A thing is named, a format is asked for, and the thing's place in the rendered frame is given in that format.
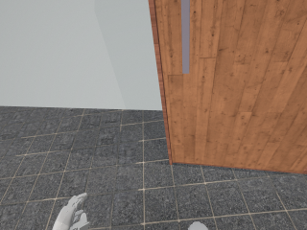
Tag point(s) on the wardrobe door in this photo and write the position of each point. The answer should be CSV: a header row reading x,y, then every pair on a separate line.
x,y
244,101

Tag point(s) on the left robot hand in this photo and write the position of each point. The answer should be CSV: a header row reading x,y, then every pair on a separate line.
x,y
68,217

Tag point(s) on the handle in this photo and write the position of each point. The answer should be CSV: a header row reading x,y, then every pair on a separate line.
x,y
185,35

